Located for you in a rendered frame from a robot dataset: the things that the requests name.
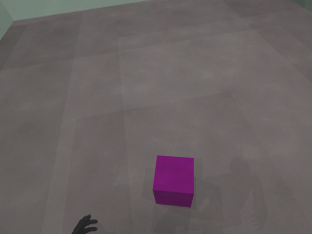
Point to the carton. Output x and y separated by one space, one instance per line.
173 183

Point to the left robot hand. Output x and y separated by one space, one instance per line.
85 221

